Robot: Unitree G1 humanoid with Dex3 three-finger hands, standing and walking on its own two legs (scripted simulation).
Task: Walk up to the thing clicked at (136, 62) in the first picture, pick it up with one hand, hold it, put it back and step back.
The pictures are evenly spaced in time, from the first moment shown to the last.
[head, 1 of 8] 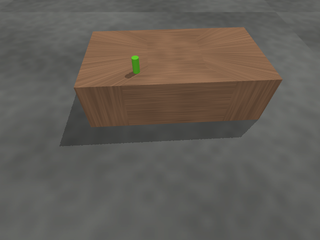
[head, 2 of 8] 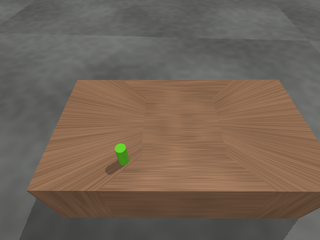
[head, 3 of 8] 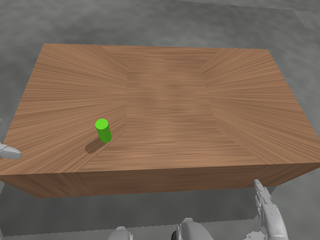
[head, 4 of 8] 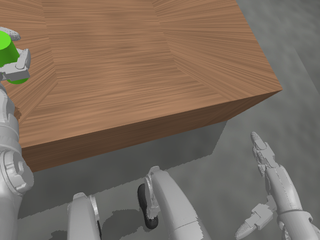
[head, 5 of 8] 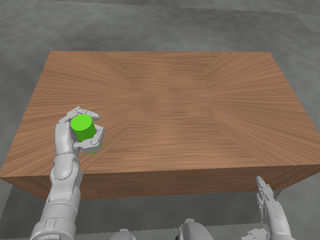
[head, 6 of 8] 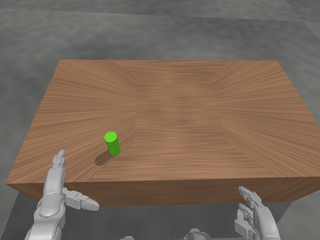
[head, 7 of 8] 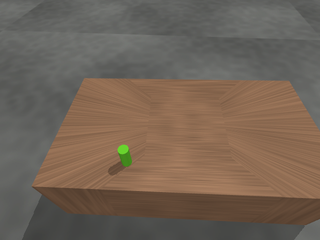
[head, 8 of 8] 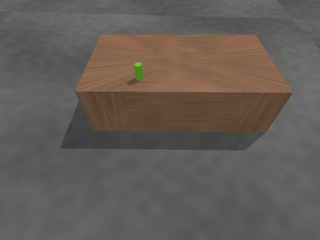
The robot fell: no
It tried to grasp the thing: yes
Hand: left
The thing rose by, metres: 0.31
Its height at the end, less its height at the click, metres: +0.00
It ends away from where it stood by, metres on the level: 0.01
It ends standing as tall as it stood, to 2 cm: yes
